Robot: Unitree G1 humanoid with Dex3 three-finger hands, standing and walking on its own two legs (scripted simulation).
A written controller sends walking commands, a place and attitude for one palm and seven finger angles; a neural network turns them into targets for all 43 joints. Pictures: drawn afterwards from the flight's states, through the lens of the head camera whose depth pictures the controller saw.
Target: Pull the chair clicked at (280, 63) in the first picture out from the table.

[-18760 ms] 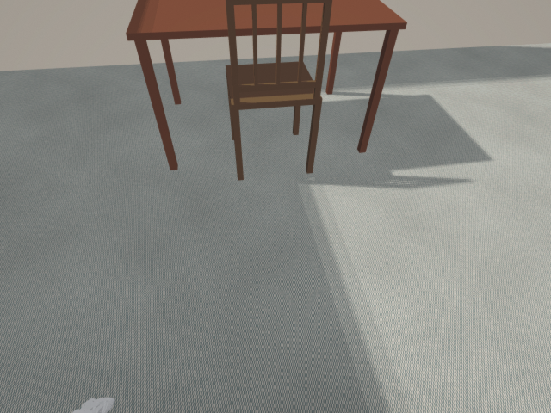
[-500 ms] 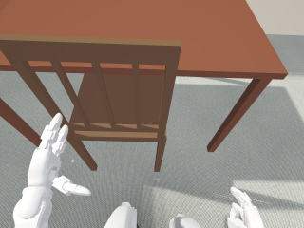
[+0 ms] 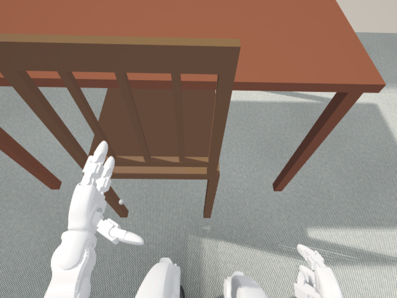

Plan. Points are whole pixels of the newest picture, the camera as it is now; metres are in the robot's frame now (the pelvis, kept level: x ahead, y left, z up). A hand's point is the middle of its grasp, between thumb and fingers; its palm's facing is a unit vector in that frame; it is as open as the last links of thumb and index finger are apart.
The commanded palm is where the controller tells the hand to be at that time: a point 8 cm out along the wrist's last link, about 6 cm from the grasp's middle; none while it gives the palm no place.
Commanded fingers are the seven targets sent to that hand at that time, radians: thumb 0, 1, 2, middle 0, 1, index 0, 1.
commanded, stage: aim the fingers beside a spindle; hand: left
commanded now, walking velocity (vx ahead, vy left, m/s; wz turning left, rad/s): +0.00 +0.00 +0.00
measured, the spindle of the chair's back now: (137, 124) +0.47 +0.16 +0.02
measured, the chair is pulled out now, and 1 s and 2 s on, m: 0.00 0.00 0.00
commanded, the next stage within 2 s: none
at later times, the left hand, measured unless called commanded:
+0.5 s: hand (139, 185) +0.33 +0.14 +0.00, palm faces +0.00 -1.00 -0.02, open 16.9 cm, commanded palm +0.31 +0.18 +0.00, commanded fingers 0.00 -0.50 0.30 -0.06 -0.08 -0.06 -0.08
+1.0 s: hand (149, 192) +0.33 +0.12 -0.01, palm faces -0.05 -1.00 +0.00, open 16.9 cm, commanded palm +0.31 +0.18 +0.00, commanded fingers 0.00 -0.50 0.30 -0.06 -0.08 -0.06 -0.08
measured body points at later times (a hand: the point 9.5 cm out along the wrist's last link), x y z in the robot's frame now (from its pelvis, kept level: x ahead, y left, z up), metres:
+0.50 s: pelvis -0.01 +0.00 -0.02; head +0.10 +0.01 +0.42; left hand +0.33 +0.19 +0.01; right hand +0.13 -0.25 -0.13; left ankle +0.05 +0.08 -0.64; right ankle -0.01 -0.10 -0.64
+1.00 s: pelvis -0.01 +0.00 -0.02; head +0.10 +0.01 +0.42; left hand +0.32 +0.17 -0.01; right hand +0.14 -0.25 -0.13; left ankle +0.05 +0.08 -0.64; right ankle -0.01 -0.10 -0.64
